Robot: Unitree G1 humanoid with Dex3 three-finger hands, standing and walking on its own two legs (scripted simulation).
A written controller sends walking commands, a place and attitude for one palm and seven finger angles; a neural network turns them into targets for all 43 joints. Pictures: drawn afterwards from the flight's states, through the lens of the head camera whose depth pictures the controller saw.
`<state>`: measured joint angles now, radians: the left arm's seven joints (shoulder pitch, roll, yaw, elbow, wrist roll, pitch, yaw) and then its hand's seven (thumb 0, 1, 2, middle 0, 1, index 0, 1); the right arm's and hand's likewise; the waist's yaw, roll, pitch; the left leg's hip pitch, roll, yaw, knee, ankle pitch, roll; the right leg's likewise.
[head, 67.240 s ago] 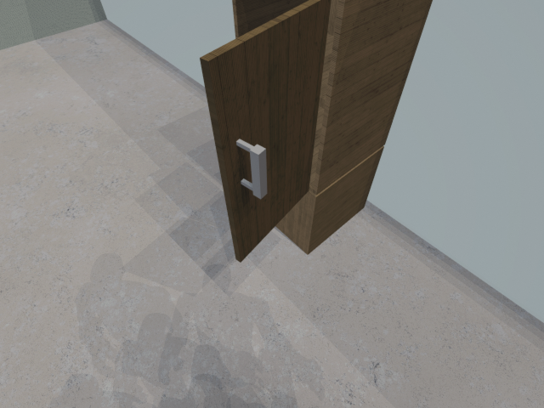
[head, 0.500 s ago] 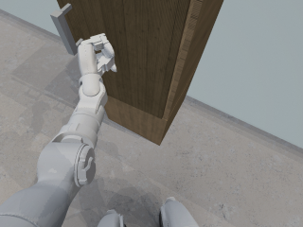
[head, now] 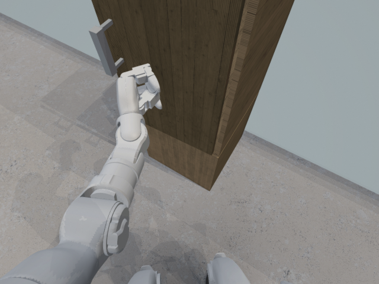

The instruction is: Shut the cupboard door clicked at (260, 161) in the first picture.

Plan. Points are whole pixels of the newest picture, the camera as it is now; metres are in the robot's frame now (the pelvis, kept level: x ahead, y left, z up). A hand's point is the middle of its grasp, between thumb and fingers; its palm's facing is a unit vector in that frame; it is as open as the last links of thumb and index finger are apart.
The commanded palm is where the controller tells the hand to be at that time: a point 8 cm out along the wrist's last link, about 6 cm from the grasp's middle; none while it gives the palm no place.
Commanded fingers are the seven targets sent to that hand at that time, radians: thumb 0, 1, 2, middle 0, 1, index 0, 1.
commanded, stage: draw the hand back to the body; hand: left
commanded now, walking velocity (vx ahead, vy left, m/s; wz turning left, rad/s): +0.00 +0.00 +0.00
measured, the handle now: (109, 48) +0.67 +0.15 +0.07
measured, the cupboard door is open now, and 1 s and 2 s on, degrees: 3 3 3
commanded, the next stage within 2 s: step back with the hand held close in 1.48 s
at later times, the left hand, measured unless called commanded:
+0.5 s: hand (86, 139) +0.35 +0.14 +0.15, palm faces +0.04 -0.99 -0.14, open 3.1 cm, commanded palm +0.31 +0.19 +0.16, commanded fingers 0.00 0.90 0.90 -1.00 -1.17 -1.00 -1.17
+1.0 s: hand out of the picture +0.24 +0.26 +0.21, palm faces +0.39 -0.85 -0.36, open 5.3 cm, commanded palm +0.19 +0.30 +0.23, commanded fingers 0.00 0.90 0.90 -0.31 -0.42 -0.31 -0.42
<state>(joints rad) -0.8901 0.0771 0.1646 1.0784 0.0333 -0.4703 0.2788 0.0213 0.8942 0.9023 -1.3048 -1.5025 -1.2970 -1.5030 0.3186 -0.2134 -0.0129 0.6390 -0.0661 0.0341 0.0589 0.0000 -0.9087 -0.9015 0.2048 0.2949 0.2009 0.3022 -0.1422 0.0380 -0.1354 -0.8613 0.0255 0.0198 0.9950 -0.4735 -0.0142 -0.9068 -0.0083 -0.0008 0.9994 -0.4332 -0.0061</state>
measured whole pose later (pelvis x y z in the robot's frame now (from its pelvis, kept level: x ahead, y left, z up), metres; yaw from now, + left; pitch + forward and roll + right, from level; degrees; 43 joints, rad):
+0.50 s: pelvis +0.02 +0.00 +0.05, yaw +0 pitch +4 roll +1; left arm -0.13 0.19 0.04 0.25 -0.09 -0.16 0.03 0.02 0.90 0.90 -1.22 -1.41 -1.21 -1.41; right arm 0.23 -0.25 -0.01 0.57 0.05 0.02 -0.06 0.01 -0.91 -0.90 0.20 0.29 0.20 0.30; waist -0.02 0.04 -0.07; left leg -0.34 0.02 0.03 0.63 -0.35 -0.01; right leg -0.39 -0.01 0.00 0.65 -0.33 0.00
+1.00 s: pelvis +0.03 +0.01 +0.07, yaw +1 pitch -3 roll +0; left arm 0.37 0.31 0.24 -0.32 -0.06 -0.01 0.08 0.02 0.89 0.90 -0.58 -0.71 -0.57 -0.71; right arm 0.20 -0.21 0.05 0.59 0.01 -0.02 -0.07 0.01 -0.90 -0.90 0.21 0.30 0.20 0.30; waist 0.07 0.08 -0.02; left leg -0.09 0.00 0.00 0.42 -0.29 0.00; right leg -0.11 -0.03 -0.03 0.42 -0.26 0.02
